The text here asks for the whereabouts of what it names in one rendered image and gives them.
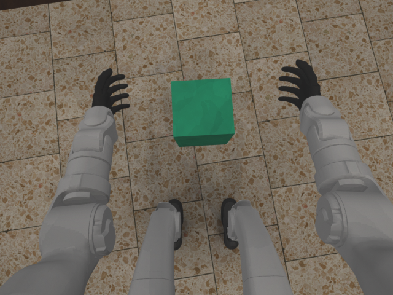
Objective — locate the robot thigh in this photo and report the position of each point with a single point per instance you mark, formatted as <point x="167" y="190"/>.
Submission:
<point x="262" y="271"/>
<point x="154" y="272"/>

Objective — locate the carton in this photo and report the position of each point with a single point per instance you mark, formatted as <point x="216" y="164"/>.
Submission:
<point x="202" y="112"/>

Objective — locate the right robot forearm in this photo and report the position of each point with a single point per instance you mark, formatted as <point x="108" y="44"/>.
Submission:
<point x="333" y="150"/>

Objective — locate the left robot hand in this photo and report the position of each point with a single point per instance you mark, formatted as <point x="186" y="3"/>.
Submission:
<point x="101" y="96"/>

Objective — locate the right robot hand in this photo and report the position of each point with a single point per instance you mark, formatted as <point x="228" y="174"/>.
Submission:
<point x="307" y="83"/>

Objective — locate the right robot thigh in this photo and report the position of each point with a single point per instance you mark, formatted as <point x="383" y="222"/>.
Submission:
<point x="262" y="271"/>

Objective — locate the left robot forearm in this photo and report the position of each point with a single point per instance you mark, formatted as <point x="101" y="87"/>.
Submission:
<point x="87" y="174"/>

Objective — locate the right robot upper arm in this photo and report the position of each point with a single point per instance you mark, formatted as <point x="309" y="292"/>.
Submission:
<point x="360" y="227"/>

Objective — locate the left robot thigh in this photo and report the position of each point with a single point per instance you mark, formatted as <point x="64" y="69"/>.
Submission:
<point x="154" y="272"/>

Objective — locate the left robot upper arm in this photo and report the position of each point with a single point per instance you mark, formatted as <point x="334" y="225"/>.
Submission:
<point x="73" y="239"/>

